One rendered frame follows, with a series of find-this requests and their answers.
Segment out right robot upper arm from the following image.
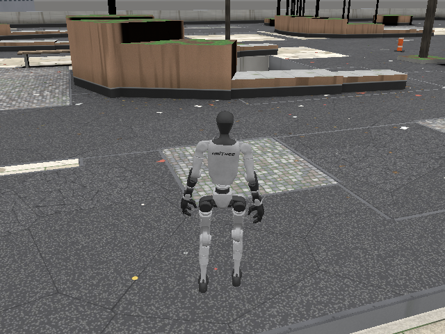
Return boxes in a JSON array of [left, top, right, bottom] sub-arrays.
[[238, 142, 255, 182]]

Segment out robot right hand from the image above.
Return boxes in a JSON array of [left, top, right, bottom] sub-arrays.
[[248, 204, 264, 223]]

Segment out robot left forearm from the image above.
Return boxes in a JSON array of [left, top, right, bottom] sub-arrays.
[[183, 168, 197, 200]]

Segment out robot head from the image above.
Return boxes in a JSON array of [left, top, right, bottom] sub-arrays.
[[212, 111, 236, 145]]

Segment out robot left hand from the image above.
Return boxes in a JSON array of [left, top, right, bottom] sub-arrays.
[[181, 198, 197, 216]]

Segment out robot right forearm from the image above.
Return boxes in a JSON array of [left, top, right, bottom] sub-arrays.
[[248, 171, 262, 206]]

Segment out robot left shin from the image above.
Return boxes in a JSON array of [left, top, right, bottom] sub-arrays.
[[199, 234, 209, 283]]

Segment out left robot upper arm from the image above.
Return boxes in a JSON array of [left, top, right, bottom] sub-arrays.
[[191, 141, 210, 178]]

